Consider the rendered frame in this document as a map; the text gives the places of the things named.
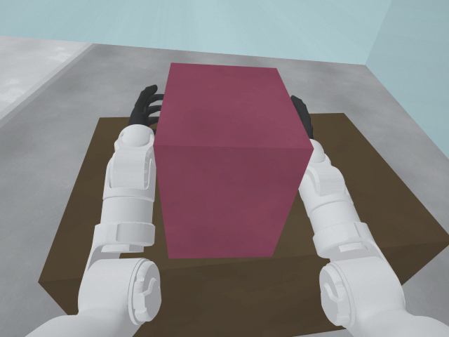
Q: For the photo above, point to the robot right upper arm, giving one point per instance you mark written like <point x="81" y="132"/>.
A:
<point x="364" y="296"/>

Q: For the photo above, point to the carton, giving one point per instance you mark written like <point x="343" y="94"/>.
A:
<point x="230" y="152"/>

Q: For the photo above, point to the right robot forearm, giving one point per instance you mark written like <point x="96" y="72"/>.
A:
<point x="338" y="232"/>

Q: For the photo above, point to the pedestal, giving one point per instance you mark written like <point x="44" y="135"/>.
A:
<point x="276" y="296"/>

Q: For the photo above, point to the right robot hand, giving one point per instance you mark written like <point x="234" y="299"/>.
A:
<point x="304" y="115"/>

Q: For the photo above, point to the left robot forearm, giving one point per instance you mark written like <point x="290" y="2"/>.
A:
<point x="129" y="192"/>

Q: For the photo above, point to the left robot hand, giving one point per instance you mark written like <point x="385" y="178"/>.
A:
<point x="142" y="109"/>

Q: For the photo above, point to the robot left upper arm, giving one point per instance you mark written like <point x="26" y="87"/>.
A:
<point x="117" y="296"/>

